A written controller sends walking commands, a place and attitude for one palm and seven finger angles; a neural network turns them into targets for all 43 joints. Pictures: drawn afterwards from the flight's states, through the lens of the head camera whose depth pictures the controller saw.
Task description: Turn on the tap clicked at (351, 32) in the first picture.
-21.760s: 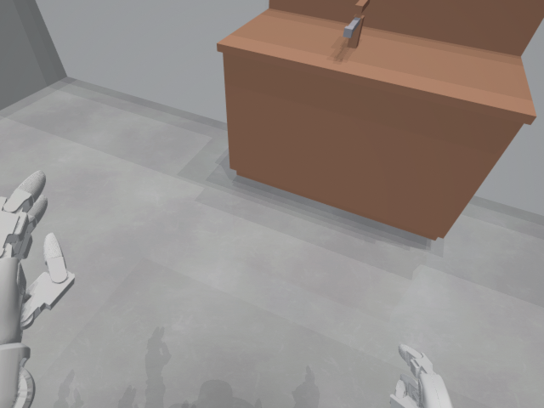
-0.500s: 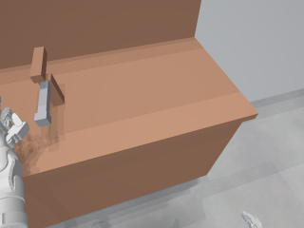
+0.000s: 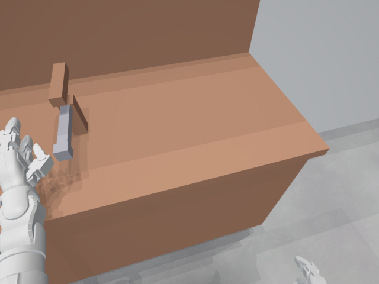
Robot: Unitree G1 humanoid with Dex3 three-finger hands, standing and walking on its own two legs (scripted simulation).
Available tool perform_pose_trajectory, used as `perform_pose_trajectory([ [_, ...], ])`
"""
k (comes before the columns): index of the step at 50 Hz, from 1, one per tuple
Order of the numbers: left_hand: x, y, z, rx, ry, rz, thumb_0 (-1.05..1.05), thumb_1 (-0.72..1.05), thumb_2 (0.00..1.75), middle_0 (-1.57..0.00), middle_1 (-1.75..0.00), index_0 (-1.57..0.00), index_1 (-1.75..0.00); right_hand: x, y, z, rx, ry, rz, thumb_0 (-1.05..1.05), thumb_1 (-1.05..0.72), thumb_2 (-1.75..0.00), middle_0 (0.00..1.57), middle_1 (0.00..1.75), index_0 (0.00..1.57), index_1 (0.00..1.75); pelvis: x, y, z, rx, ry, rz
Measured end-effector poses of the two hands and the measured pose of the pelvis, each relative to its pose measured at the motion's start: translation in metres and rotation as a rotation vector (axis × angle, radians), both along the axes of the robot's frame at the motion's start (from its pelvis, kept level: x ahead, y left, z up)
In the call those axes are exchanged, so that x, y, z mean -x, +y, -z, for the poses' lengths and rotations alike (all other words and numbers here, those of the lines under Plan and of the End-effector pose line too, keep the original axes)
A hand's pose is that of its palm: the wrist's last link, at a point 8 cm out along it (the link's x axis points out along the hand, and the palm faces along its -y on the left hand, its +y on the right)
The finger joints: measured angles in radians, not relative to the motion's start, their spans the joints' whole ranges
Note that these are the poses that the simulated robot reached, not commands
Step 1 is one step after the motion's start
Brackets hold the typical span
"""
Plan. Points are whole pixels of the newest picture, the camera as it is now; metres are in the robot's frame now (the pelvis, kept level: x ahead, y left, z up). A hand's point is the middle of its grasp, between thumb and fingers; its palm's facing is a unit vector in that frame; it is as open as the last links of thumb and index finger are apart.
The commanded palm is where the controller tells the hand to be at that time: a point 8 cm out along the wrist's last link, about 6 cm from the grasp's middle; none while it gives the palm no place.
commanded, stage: push the lever round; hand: left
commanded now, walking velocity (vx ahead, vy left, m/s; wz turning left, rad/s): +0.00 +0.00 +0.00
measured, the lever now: (63, 151) +0.34 +0.29 +0.09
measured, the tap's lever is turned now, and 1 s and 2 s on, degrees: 0 15 42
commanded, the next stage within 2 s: none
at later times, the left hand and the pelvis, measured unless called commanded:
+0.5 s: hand (59, 161) +0.32 +0.29 +0.09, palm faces +0.57 -0.82 -0.07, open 7.8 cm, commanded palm +0.28 +0.32 +0.09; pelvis -0.01 -0.02 +0.00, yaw +0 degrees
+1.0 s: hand (81, 156) +0.34 +0.25 +0.09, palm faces +0.63 -0.77 -0.05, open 7.8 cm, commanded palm +0.30 +0.28 +0.09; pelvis -0.02 -0.02 +0.00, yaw +1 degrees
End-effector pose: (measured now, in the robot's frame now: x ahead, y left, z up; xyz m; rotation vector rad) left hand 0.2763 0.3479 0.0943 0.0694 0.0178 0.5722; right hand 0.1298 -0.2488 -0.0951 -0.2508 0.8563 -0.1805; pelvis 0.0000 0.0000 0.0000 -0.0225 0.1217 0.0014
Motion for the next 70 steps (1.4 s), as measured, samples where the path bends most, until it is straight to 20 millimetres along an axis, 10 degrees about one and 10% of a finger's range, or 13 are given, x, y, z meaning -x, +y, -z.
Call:
perform_pose_trajectory([
  [70,-0.022,-0.095,0.0,0.017,-0.013,-0.203,0.02,0.93,0.91,-0.15,-0.15,-0.15,-0.15,0.001,-0.011,0.007,-0.031,0.018,-0.018,0.02,-0.91,-0.9,0.2,0.3,0.2,0.3,0.012,-0.019,0.002,-0.014,-0.018,-0.007],
])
